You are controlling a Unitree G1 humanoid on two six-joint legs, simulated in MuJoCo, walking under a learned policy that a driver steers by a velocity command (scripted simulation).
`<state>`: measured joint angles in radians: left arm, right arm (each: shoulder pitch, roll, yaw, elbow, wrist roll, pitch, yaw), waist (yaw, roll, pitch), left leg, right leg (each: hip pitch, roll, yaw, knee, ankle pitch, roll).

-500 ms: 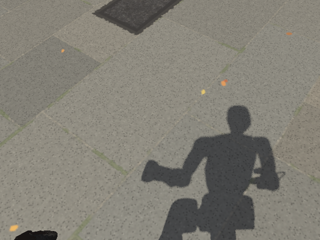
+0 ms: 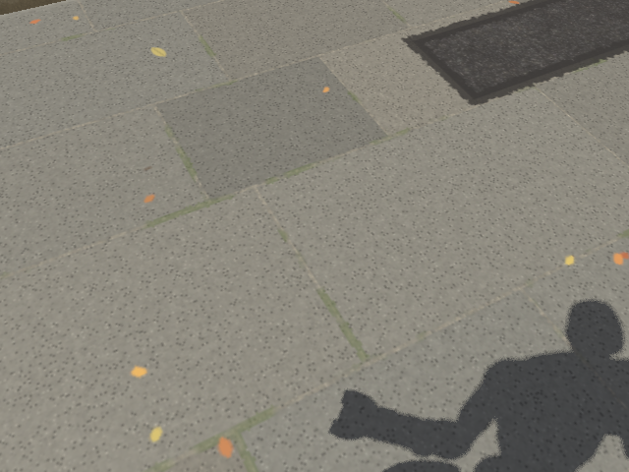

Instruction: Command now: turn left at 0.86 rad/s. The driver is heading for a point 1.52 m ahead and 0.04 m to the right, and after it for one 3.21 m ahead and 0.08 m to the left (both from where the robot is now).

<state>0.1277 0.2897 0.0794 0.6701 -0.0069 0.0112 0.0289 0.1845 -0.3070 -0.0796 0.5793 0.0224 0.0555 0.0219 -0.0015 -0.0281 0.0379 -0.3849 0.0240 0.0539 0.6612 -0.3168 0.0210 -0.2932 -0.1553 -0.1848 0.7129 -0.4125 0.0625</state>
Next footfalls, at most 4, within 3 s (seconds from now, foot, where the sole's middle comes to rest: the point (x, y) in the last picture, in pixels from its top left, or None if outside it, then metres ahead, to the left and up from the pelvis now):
0.42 right None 0.14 -0.08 -0.76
0.74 left None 0.11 0.16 -0.76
1.12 right None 0.44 -0.08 -0.76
1.62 left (281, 388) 0.62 0.07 -0.76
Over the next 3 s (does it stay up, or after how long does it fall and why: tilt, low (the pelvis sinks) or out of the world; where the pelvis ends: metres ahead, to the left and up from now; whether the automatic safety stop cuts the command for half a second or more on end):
stays up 1.63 0.10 -0.01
